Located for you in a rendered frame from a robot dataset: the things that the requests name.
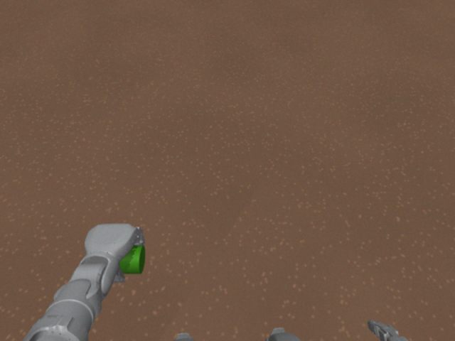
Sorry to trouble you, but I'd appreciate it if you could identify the right robot hand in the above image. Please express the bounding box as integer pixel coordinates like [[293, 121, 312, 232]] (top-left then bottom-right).
[[368, 320, 408, 341]]

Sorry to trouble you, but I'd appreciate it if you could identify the left robot hand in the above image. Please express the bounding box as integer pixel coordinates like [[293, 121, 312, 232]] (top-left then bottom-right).
[[85, 223, 145, 283]]

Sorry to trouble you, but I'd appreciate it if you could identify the left robot arm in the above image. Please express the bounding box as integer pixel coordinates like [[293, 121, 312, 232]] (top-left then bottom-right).
[[23, 251, 119, 341]]

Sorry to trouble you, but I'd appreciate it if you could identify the can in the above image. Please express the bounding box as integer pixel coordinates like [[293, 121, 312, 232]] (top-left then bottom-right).
[[119, 246, 145, 274]]

